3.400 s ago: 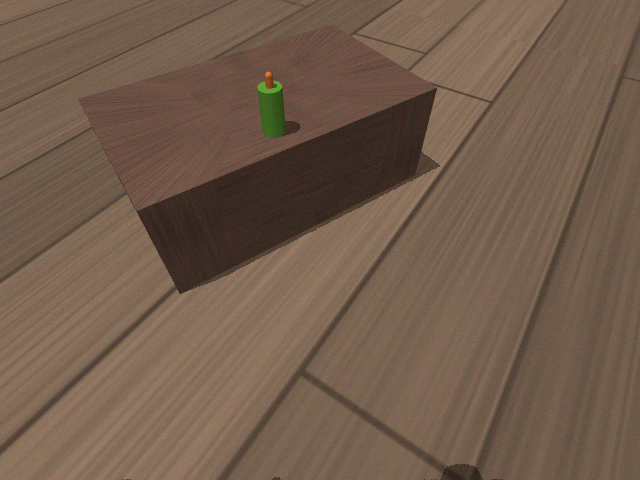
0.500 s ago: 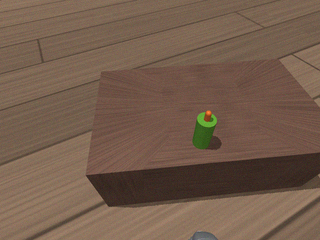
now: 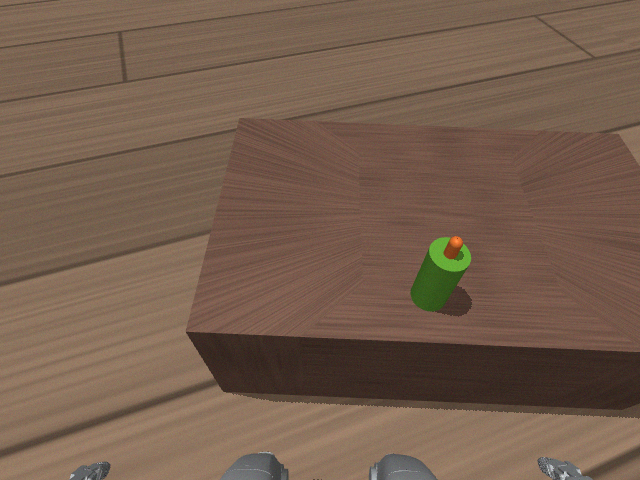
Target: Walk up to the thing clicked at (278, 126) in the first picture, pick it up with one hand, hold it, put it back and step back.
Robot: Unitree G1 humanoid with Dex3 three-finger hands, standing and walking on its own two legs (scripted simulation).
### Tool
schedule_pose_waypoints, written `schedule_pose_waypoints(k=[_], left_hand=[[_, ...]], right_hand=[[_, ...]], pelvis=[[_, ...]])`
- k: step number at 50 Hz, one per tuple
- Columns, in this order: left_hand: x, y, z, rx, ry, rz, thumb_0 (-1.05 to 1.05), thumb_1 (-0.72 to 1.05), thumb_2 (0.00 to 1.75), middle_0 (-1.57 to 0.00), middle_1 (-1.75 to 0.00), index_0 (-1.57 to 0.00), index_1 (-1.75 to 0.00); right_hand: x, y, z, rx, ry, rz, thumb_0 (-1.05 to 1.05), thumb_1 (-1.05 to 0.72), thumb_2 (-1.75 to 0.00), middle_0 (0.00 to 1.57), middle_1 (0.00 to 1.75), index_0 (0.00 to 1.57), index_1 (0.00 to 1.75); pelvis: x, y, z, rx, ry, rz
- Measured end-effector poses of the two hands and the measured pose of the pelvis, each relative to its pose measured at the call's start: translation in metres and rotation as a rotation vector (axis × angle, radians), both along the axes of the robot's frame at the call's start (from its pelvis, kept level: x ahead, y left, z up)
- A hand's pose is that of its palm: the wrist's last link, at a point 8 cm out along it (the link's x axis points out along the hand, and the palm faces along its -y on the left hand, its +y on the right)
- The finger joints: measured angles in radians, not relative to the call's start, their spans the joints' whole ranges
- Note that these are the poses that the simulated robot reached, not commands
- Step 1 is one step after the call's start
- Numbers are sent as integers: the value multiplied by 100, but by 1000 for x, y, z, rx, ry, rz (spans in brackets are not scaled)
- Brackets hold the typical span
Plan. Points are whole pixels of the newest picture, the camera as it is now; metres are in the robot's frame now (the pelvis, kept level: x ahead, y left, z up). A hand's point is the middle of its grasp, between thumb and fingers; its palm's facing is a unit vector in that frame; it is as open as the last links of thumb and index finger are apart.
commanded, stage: walk up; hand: right
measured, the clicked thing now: (441, 270) +0.50 -0.23 -0.19
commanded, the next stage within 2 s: stand in 1.70 s
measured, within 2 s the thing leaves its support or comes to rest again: neither
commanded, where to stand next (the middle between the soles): +0.10 +0.00 m, yaw -3 degrees
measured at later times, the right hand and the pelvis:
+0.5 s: hand out of the picture +0.09 -0.24 -0.13, palm faces -0.03 +0.95 -0.31, open 7.4 cm; pelvis +0.01 +0.01 +0.02, yaw -1 degrees
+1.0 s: hand out of the picture +0.12 -0.25 -0.12, palm faces +0.05 +0.95 -0.32, open 7.4 cm; pelvis +0.03 +0.01 +0.03, yaw -2 degrees
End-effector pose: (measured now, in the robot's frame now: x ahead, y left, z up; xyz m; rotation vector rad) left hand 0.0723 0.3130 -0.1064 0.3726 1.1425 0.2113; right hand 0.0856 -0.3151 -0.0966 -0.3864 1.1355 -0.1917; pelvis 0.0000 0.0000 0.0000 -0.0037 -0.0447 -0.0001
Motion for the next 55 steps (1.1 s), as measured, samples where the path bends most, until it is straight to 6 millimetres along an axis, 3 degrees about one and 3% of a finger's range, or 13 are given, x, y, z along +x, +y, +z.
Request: schedule_pose_waypoints(k=[5,11,23,30,44,55], left_hand=[[-2,-1,1,0,-5,3,0,90,90,-21,-30,-21,-30],[-21,0,6,11,19,-1,0,90,90,-21,-30,-21,-30],[-17,11,13,-10,56,12,0,90,90,-21,-30,-21,-30],[-3,4,14,-23,81,3,0,90,90,-21,-30,-21,-30],[47,-10,22,-27,12,-29,0,90,90,-21,-30,-21,-30],[52,-11,25,-19,25,-45,0,90,90,-21,-30,-21,-30]], right_hand=[[10,2,2,6,-32,3,1,-90,-90,21,30,20,30],[18,14,-3,47,-52,-3,1,-91,-90,21,30,20,30],[-3,34,-1,91,39,-25,1,-90,-90,21,30,20,30],[1,28,3,80,60,-54,1,-90,-90,21,30,20,30],[30,18,12,71,-4,-89,1,-91,-90,21,30,20,30],[16,17,8,80,31,-114,1,-91,-90,21,30,20,30]], pelvis=[[-1,-1,1,-2,7,-6],[-4,2,5,-14,-13,-8],[5,10,17,-12,-2,-20],[16,10,23,-6,8,-25],[27,6,28,2,-4,-36],[28,5,29,6,-2,-46]])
